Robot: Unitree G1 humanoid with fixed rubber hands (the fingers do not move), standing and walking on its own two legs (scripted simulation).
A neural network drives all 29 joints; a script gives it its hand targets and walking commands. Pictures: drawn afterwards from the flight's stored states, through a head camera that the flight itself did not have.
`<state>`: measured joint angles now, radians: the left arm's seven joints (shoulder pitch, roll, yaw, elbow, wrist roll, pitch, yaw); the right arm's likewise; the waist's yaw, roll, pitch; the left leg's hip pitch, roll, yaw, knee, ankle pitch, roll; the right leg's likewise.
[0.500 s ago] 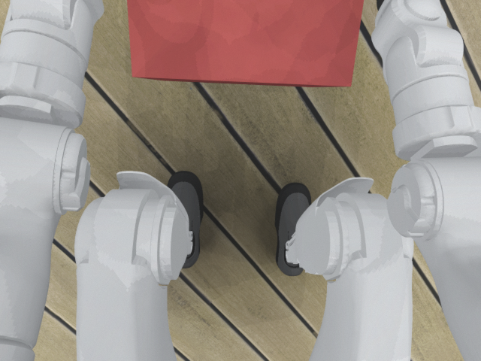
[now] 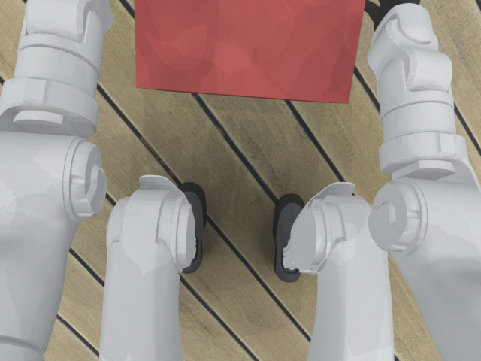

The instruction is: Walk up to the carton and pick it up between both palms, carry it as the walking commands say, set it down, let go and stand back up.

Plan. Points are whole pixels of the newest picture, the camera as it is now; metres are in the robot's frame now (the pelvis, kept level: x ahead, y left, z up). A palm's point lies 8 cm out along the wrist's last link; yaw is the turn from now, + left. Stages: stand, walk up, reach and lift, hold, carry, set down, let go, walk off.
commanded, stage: reach and lift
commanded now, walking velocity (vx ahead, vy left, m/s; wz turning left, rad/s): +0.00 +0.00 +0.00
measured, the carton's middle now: (247, 0) +0.57 +0.04 -0.21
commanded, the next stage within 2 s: none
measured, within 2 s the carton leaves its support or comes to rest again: neither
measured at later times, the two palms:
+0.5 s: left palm out of the picture +0.54 +0.21 -0.05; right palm (442, 0) +0.53 -0.14 -0.04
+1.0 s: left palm out of the picture +0.52 +0.20 +0.02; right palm out of the picture +0.51 -0.15 +0.03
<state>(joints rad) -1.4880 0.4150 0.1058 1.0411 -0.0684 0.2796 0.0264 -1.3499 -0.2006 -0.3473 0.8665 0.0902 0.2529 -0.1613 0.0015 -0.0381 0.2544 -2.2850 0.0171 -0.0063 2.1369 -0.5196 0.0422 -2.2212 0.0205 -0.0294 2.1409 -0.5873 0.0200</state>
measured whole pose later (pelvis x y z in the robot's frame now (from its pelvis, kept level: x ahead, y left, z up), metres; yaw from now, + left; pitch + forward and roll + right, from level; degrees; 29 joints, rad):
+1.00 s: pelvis +0.00 +0.00 +0.10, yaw +1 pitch +46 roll -3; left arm -1.18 0.23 0.32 0.80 0.14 0.41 0.00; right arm -1.07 -0.02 -0.53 0.59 -0.14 0.38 -0.06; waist -0.03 -0.03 -0.11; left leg -2.12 0.00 0.00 1.77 -0.45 0.03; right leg -2.07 0.03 -0.01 1.77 -0.51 0.02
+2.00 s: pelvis +0.03 +0.01 +0.22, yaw +2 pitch +39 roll -2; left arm -0.89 0.08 0.38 0.71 0.23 0.41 0.01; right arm -0.77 0.06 -0.53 0.54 -0.21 0.39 0.02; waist -0.04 -0.01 -0.23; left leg -1.63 -0.01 0.00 1.37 -0.41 0.03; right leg -1.59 0.02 0.01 1.37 -0.46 0.03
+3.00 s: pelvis +0.07 +0.00 +0.35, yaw +3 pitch +22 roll -1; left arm -0.55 -0.03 0.40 0.52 0.30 0.41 -0.10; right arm -0.45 0.17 -0.48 0.37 -0.29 0.42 0.05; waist -0.04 -0.01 -0.12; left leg -0.89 -0.02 -0.02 0.74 -0.24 0.02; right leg -0.85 0.02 0.01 0.75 -0.28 0.00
